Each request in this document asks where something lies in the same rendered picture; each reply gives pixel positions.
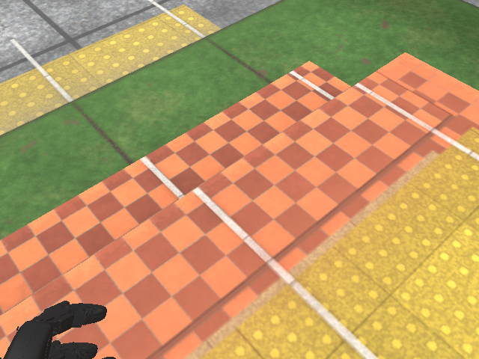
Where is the robot left hand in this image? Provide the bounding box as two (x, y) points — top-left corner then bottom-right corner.
(0, 301), (116, 359)

